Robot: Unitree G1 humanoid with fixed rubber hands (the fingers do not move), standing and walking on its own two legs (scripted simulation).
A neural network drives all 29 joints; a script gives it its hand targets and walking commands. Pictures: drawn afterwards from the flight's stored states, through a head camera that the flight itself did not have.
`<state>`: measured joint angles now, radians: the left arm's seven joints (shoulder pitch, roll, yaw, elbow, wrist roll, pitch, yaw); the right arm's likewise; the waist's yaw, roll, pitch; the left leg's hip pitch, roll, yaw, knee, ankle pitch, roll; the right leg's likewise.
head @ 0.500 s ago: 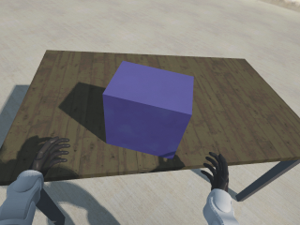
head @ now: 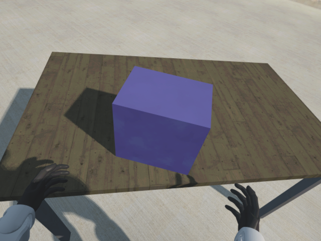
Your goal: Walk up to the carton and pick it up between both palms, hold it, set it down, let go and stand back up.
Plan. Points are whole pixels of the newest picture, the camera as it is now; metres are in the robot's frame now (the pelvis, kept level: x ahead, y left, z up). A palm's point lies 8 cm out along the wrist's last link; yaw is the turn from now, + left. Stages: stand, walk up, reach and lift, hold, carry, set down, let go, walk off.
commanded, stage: set down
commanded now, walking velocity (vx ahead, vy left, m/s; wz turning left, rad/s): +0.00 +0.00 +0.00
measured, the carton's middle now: (161, 122) +0.45 -0.04 +0.03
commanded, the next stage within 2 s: none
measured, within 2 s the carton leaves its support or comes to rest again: neither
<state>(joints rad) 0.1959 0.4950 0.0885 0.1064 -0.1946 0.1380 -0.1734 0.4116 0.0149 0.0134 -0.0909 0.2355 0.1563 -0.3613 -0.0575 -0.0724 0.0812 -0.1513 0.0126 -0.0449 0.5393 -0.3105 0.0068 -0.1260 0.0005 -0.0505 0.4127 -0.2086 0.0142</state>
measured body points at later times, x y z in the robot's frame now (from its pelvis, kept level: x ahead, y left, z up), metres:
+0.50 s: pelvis +0.02 +0.01 +0.00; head +0.03 +0.05 +0.45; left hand +0.22 +0.27 -0.01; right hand +0.16 -0.21 +0.02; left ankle -0.01 +0.11 -0.74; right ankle +0.01 -0.14 -0.74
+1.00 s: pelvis +0.02 +0.00 +0.00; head +0.04 +0.03 +0.45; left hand +0.21 +0.26 -0.01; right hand +0.17 -0.21 +0.00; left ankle -0.01 +0.11 -0.74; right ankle +0.01 -0.14 -0.74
